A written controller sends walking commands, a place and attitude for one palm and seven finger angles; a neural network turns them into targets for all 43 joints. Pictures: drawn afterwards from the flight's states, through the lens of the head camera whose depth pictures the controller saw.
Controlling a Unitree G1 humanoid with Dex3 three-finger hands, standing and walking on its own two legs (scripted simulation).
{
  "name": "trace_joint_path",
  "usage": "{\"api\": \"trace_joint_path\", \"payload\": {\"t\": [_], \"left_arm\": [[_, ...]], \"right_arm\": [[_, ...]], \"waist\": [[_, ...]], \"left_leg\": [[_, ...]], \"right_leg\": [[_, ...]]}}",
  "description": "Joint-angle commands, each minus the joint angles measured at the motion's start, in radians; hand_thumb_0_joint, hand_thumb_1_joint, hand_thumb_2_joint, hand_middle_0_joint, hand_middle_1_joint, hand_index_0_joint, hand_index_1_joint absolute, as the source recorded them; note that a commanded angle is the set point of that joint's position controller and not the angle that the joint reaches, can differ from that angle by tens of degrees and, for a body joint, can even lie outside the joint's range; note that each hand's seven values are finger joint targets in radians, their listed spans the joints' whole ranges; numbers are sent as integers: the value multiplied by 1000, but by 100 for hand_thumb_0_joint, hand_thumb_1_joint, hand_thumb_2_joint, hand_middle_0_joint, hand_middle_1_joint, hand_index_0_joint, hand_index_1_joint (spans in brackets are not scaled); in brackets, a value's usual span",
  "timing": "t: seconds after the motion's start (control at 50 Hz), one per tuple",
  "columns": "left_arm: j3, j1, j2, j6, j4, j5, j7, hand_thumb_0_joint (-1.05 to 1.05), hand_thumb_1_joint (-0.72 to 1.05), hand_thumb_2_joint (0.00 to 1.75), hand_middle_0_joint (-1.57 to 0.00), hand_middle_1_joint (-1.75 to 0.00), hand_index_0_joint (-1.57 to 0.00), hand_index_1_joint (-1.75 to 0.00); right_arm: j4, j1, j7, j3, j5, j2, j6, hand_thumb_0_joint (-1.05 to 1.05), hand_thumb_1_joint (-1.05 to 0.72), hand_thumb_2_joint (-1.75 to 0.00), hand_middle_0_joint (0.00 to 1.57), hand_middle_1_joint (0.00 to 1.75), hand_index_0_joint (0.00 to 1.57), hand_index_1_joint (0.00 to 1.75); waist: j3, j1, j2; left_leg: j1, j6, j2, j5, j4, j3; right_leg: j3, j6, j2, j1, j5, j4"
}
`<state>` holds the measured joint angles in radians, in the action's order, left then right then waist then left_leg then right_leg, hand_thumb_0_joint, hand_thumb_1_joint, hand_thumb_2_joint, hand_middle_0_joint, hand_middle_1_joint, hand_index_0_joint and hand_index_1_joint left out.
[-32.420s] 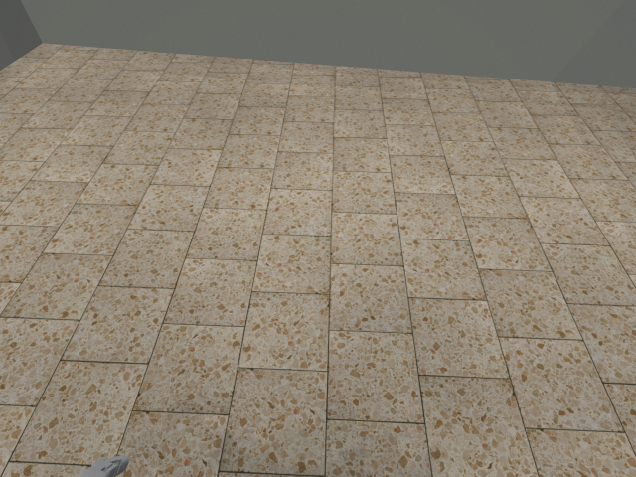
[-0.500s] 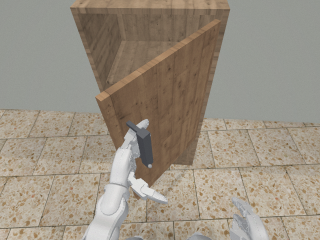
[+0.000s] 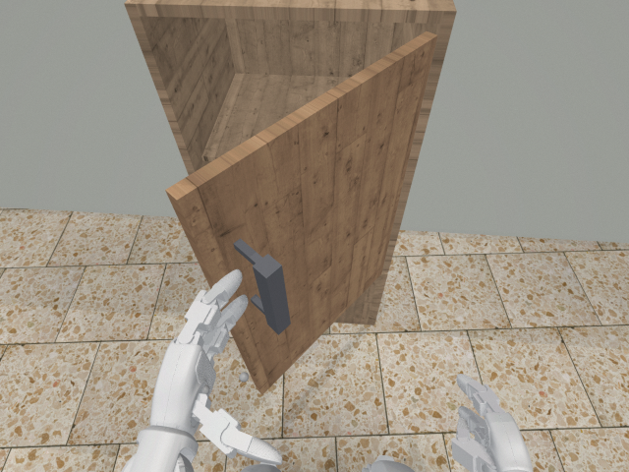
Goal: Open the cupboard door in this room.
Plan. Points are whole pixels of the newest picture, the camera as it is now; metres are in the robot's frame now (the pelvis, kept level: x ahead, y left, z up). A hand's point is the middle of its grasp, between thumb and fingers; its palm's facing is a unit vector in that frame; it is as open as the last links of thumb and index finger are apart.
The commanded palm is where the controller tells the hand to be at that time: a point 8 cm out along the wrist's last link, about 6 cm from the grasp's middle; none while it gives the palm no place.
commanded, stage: slide the hand sideways off the handle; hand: left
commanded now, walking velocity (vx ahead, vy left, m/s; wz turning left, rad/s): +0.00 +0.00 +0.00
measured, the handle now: (262, 288) +0.32 +0.09 +0.07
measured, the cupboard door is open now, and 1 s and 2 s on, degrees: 51 51 51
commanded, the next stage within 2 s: draw the hand back to the body in 0.38 s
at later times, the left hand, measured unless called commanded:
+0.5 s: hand (205, 411) +0.18 +0.12 +0.07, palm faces -0.07 -1.00 -0.03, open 16.3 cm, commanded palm +0.16 +0.18 +0.07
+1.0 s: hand (130, 390) +0.18 +0.18 +0.12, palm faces -0.01 -1.00 -0.09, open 16.1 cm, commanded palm +0.15 +0.24 +0.14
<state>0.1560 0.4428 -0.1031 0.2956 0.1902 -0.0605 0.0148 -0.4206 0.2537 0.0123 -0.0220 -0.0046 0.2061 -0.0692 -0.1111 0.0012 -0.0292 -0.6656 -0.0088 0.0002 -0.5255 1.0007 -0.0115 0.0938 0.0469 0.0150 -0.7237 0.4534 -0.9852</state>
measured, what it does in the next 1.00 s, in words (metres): stands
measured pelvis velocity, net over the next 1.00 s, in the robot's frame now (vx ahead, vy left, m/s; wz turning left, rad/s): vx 0.01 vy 0.01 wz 0.01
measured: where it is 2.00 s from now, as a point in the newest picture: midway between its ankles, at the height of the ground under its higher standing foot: outside the picture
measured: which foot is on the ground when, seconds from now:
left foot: down 0.00-1.00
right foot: down 0.00-1.00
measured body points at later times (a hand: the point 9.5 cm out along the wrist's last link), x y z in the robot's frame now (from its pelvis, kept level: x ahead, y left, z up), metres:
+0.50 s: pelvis +0.00 +0.00 -0.01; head +0.05 -0.01 +0.43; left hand +0.18 +0.18 +0.07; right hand +0.19 -0.23 -0.08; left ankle -0.02 +0.11 -0.68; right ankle +0.02 -0.09 -0.68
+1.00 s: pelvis +0.01 +0.01 +0.02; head +0.02 +0.00 +0.47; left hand +0.18 +0.23 +0.13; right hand +0.20 -0.21 -0.04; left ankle -0.02 +0.11 -0.68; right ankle +0.02 -0.09 -0.68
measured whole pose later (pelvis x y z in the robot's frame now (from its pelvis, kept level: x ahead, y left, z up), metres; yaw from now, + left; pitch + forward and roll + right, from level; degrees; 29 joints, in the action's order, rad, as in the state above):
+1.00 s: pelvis +0.01 +0.01 +0.02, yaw +1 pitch +6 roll -2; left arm -0.11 0.61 -0.24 0.18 0.40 -0.25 0.20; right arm -0.45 0.28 0.07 -0.04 0.04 0.23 -0.16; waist -0.11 -0.02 -0.06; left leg -0.52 -0.02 0.00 -0.50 0.91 0.01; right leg 0.11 0.03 0.01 -0.55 0.42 -0.86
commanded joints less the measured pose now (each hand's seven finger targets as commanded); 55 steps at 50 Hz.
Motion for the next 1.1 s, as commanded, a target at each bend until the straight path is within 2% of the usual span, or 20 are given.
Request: {"api": "trace_joint_path", "payload": {"t": [0.0,0.1,0.16,0.3,0.4,0.42,0.46,0.52,0.58,0.66,0.74,0.78,0.8,0.86,0.96,0.98,1.0,1.02,1.04,1.08], "left_arm": [[-81,42,-45,75,256,-32,20,0,-50,30,-15,-30,-15,-30],[-116,80,-67,93,282,-64,69,0,-50,30,-15,-30,-15,-30],[-170,132,-102,103,279,-90,95,0,-50,30,-15,-30,-15,-30],[-154,160,-103,120,317,-126,164,0,-50,30,-15,-30,-15,-30],[-140,106,-99,114,316,-125,165,0,-50,30,-15,-30,-15,-30],[-162,108,-117,111,317,-126,157,0,-50,30,-15,-30,-15,-30],[-154,117,-115,97,324,-116,144,0,-50,30,-15,-30,-15,-30],[-210,118,-170,71,378,-112,118,0,-50,30,-15,-30,-15,-30],[-218,117,-166,38,389,-117,107,0,-50,30,-15,-30,-15,-30],[-222,152,-152,-3,374,-144,127,0,-50,30,-15,-30,-15,-30],[-263,174,-183,-24,402,-162,150,0,-50,30,-15,-30,-15,-30],[-282,159,-194,-34,399,-170,160,0,-50,30,-15,-30,-15,-30],[-282,152,-194,-34,416,-175,164,0,-50,30,-15,-30,-15,-30],[-312,123,-221,-39,435,-186,169,0,-50,30,-15,-30,-15,-30],[-372,139,-244,-67,427,-219,201,0,-32,37,-16,-30,-16,-30],[-406,125,-398,-108,494,-58,48,0,-29,39,-16,-30,-16,-30],[-359,173,-296,-146,471,-42,-19,0,-26,40,-16,-30,-16,-30],[-324,168,-265,-169,471,-15,-57,0,-22,42,-16,-30,-16,-30],[-322,154,-269,-181,477,-2,-85,0,-18,43,-16,-30,-16,-30],[-338,148,-287,-189,475,16,-118,0,-12,47,-16,-30,-16,-30]], "right_arm": [[171,-40,7,45,9,102,-65,0,-90,-90,20,30,20,30],[174,-43,15,49,14,106,-71,0,-90,-90,20,30,20,30],[172,-46,20,54,18,107,-73,0,-90,-90,20,30,20,30],[181,-43,27,57,27,117,-89,0,-90,-90,20,30,20,30],[187,-46,34,54,26,122,-102,0,-90,-90,20,30,20,30],[187,-43,35,57,28,123,-103,0,-90,-90,20,30,20,30],[194,-47,35,54,27,123,-105,0,-90,-90,20,30,20,30],[202,-39,40,51,33,118,-98,0,-90,-90,20,30,20,30],[202,-48,45,43,39,112,-95,0,-90,-90,20,30,20,30],[193,-58,48,35,45,116,-103,0,-90,-90,20,30,20,30],[181,-56,50,34,48,119,-116,0,-90,-90,20,30,20,30],[175,-61,53,33,49,124,-119,0,-90,-90,20,30,20,30],[174,-62,54,32,50,126,-125,0,-90,-90,20,30,20,30],[161,-64,59,28,52,128,-141,0,-90,-90,20,30,20,30],[133,-73,63,25,57,128,-162,0,-90,-90,20,30,20,30],[131,-77,91,27,40,120,-141,0,-90,-90,20,30,20,30],[128,-71,99,15,32,95,-133,0,-90,-90,20,30,20,30],[114,-68,99,11,31,99,-126,0,-90,-90,20,30,20,30],[103,-74,98,8,28,101,-122,0,-90,-90,20,30,20,30],[84,-92,100,6,22,103,-120,0,-90,-90,20,30,20,30]], "waist": [[-191,-7,71],[-177,1,74],[-185,-8,82],[-167,10,46],[-149,16,52],[-161,8,54],[-170,-2,34],[-200,-16,22],[-176,-15,27],[-131,-12,32],[-113,-17,21],[-84,-13,47],[-84,-15,4],[-85,-18,-8],[-94,-29,13],[-97,-68,-1],[-43,-45,-10],[-6,-39,-51],[7,-37,-67],[8,-38,-3]], "left_leg": [[-22,-5,-28,277,-121,35],[-57,-4,-31,263,-92,35],[-82,-2,-33,259,-75,38],[-81,-5,-32,240,-61,43],[-96,-7,-31,197,-52,47],[-94,-6,-29,194,-55,48],[-87,-6,-31,201,-62,49],[-48,-8,-29,211,-94,46],[-26,-9,-25,215,-123,48],[5,-7,-21,226,-162,54],[44,-4,-18,246,-194,54],[50,-6,-14,251,-205,60],[68,-5,-16,249,-212,57],[101,-4,-16,264,-231,63],[149,-4,-14,327,-259,65],[164,-12,2,334,-312,46],[178,-8,-5,320,-338,45],[205,-7,1,330,-357,47],[228,-6,3,340,-378,53],[273,-11,5,367,-409,53]], "right_leg": [[-85,-20,-4,247,-314,135],[-113,-29,6,241,-315,137],[-128,-31,10,255,-318,134],[-116,-31,5,194,-255,129],[-108,-25,0,147,-143,129],[-104,-23,-2,147,-130,126],[-98,-17,-4,155,-131,120],[-98,-19,-6,197,-143,140],[-92,-21,-9,222,-149,165],[-73,-22,-13,245,-170,195],[-57,-25,-15,268,-200,211],[-53,-25,-18,271,-202,226],[-53,-24,-18,270,-197,232],[-49,-20,-19,297,-205,246],[-42,-23,-19,360,-292,277],[-90,-15,14,413,-278,323],[-78,-19,18,403,-259,354],[-61,-19,17,398,-256,367],[-53,-18,16,408,-258,382],[-46,-22,13,449,-280,418]]}}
